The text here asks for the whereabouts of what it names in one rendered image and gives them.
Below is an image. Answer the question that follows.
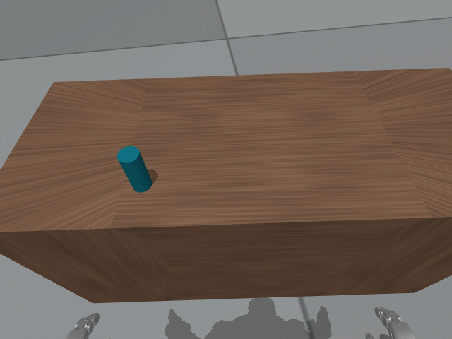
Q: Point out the can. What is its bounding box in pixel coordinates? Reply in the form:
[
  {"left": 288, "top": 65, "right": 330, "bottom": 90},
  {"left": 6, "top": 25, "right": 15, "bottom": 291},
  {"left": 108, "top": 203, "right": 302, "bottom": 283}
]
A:
[{"left": 117, "top": 146, "right": 152, "bottom": 193}]

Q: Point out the right robot hand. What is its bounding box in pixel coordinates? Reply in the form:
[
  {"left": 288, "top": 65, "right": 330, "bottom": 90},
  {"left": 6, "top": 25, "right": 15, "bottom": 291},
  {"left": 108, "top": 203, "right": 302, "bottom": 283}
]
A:
[{"left": 366, "top": 307, "right": 417, "bottom": 339}]

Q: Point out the left robot hand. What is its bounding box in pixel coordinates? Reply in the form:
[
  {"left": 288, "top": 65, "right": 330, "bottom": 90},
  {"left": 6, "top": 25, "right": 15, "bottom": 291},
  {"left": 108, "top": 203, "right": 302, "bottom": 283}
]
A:
[{"left": 66, "top": 313, "right": 100, "bottom": 339}]

